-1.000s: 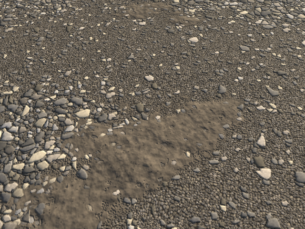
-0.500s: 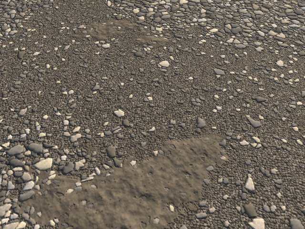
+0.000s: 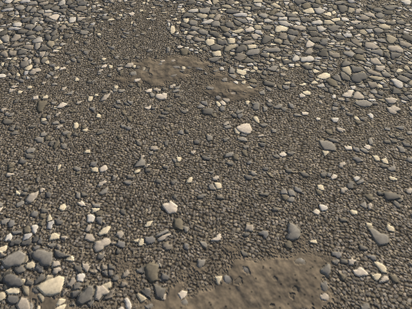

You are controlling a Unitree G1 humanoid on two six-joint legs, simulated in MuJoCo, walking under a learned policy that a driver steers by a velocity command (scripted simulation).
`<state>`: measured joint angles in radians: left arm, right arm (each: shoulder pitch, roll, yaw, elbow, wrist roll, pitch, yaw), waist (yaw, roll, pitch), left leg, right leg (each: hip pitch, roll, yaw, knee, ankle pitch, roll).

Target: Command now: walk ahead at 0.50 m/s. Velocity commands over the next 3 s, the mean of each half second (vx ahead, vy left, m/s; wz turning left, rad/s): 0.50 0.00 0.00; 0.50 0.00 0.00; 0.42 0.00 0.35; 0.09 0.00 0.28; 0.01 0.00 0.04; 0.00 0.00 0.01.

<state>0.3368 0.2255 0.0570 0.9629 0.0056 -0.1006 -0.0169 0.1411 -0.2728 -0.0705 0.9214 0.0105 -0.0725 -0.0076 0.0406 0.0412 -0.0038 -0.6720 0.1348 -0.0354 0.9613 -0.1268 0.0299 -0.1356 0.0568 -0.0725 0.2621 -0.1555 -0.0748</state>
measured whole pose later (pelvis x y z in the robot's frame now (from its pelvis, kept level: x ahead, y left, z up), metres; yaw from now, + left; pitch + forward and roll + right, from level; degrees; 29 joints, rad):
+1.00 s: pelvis +0.57 +0.00 -0.01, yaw +0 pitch +1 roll +0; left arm 0.19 0.24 0.06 0.91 0.00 -0.10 -0.03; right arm 0.26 -0.27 -0.06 0.97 0.03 -0.09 0.00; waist 0.00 0.03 0.03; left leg -0.44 0.06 -0.02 1.17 -0.35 0.05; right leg -0.32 0.03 -0.07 0.44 -0.15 -0.07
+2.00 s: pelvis +0.95 +0.07 -0.02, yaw +21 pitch +2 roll +0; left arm 0.18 0.24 0.05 0.83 0.02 -0.03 0.02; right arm 0.16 -0.24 -0.03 0.78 -0.02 0.00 -0.01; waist 0.00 0.03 0.00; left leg -0.30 -0.08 -0.09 0.55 -0.27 0.03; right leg -0.32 -0.03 0.03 0.54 -0.25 0.03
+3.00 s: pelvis +0.96 +0.05 -0.01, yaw +20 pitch -2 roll +0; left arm 0.20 0.22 0.03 1.05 0.01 -0.01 0.04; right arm 0.20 -0.21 -0.03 1.03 0.00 0.00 -0.03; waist 0.01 0.00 0.05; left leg -0.19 -0.04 -0.09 0.51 -0.28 0.00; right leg -0.21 0.01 0.01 0.50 -0.26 0.00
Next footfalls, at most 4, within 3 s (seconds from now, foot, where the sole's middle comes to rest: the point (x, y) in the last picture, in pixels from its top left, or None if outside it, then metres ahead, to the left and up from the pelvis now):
0.28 left None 0.35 0.16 -0.79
0.84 right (254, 265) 0.66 -0.08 -0.79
1.42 left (187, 193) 0.96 0.17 -0.79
1.88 right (242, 175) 1.05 -0.05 -0.79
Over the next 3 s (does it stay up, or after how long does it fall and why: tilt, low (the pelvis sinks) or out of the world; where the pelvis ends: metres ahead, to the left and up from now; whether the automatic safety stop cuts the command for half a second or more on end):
stays up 0.96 0.05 -0.01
